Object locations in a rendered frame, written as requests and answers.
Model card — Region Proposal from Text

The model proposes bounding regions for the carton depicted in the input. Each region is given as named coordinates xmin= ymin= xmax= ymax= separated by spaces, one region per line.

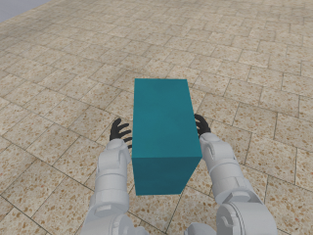
xmin=131 ymin=78 xmax=202 ymax=196

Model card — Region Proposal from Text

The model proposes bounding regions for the robot right thigh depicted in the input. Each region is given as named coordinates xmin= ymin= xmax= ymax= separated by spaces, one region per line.
xmin=184 ymin=223 xmax=217 ymax=235

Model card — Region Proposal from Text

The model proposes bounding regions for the right robot forearm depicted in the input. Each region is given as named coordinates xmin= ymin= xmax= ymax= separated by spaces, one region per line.
xmin=199 ymin=132 xmax=278 ymax=234

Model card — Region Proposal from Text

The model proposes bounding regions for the robot left hand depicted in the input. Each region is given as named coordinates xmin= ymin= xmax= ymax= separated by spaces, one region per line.
xmin=110 ymin=117 xmax=133 ymax=149

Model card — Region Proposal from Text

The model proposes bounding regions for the robot left upper arm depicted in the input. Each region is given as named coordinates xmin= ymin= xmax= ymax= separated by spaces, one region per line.
xmin=80 ymin=212 xmax=136 ymax=235

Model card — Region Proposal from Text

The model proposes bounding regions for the robot right hand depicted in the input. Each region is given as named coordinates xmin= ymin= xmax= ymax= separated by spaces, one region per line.
xmin=194 ymin=114 xmax=211 ymax=138

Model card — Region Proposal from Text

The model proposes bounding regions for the left robot forearm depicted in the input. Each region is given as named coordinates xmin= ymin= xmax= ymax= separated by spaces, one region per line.
xmin=80 ymin=138 xmax=131 ymax=233

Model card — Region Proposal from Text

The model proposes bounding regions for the robot right upper arm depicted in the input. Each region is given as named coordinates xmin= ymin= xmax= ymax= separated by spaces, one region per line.
xmin=216 ymin=202 xmax=278 ymax=235

